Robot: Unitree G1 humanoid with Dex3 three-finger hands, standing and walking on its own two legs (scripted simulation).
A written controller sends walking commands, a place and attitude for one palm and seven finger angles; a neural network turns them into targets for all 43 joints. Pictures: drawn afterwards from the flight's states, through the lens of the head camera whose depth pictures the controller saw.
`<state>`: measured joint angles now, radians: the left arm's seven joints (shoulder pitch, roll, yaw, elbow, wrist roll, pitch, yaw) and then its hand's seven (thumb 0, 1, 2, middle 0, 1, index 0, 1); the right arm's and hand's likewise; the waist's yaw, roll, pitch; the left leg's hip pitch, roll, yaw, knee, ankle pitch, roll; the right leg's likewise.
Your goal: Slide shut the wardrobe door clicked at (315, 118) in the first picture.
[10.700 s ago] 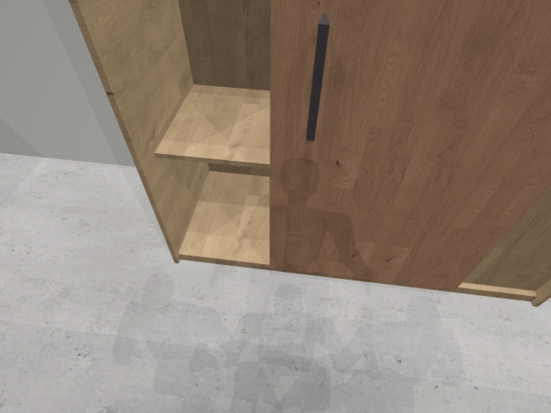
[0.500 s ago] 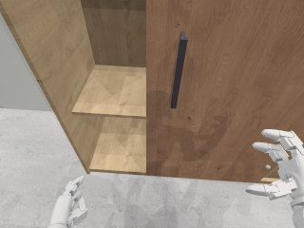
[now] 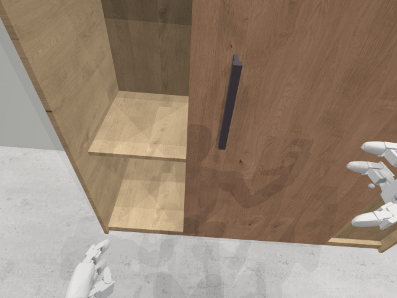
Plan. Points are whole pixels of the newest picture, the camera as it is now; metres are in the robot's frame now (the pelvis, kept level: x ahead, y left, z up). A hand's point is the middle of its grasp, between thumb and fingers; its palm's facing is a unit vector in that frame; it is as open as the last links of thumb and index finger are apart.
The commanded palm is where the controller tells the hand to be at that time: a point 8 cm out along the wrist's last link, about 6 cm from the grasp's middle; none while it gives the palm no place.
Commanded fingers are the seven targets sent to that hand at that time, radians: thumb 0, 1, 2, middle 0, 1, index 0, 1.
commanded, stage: raise the hand with hooked fingers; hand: right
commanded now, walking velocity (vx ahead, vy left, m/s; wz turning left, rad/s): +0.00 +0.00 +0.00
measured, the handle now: (228, 106) +0.54 -0.06 +0.12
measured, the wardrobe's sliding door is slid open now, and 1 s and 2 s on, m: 0.39 0.39 0.39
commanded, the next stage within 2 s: move the hooked fingers beside the handle in 0.36 s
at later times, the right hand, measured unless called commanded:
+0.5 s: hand (358, 190) +0.28 -0.26 +0.15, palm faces +0.11 +0.99 -0.06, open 14.0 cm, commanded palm +0.25 -0.30 +0.15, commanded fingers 0.00 0.50 -0.30 0.30 1.20 0.30 1.20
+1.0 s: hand (318, 162) +0.35 -0.22 +0.14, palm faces +0.06 +1.00 -0.02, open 14.0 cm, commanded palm +0.32 -0.26 +0.14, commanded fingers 0.00 0.50 -0.30 0.30 1.20 0.30 1.20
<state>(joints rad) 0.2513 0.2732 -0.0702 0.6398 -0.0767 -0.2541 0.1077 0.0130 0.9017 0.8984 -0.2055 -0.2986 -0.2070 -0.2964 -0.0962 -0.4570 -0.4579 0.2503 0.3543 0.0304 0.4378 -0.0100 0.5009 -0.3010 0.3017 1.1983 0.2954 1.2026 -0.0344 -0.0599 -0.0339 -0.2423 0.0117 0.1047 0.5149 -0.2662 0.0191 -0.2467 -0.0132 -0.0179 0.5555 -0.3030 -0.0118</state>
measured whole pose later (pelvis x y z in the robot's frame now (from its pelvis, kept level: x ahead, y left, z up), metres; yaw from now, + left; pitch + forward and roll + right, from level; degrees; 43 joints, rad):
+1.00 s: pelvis +0.00 +0.01 +0.00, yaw +1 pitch +1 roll +0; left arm 0.25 0.27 -0.05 0.67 -0.07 -0.24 0.11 0.01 0.90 0.90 -0.20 -0.30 -0.21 -0.30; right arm -0.26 -0.36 -0.36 0.39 0.28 -0.01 0.30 -0.01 0.50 -0.30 0.30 1.20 0.30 1.20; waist 0.00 -0.05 -0.03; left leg -0.28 0.00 0.09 0.53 -0.27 0.03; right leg -0.26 -0.02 -0.04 0.53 -0.30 0.00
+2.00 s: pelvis +0.01 +0.00 +0.00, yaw +3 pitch +6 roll +0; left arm 0.34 0.25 -0.01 0.71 -0.04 -0.09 0.03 0.01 0.91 0.90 -0.20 -0.30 -0.20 -0.30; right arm -0.71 -0.25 -0.25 0.86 0.15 -0.18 0.04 -0.01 0.50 -0.30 0.30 1.20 0.30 1.20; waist 0.06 -0.04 -0.04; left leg -0.39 0.00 0.06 0.56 -0.27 0.03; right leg -0.36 -0.03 -0.06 0.57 -0.31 -0.01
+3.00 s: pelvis +0.00 +0.00 -0.01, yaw +3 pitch +7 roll +1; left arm 0.34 0.25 -0.01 0.68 -0.03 -0.06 0.01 0.01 0.91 0.90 -0.20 -0.30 -0.20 -0.30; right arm -0.73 -0.22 -0.23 0.90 0.13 -0.21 0.00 -0.01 0.50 -0.30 0.30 1.20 0.30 1.20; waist 0.06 -0.04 -0.06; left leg -0.44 0.00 0.06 0.59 -0.28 0.02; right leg -0.41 -0.03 -0.06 0.62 -0.32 -0.01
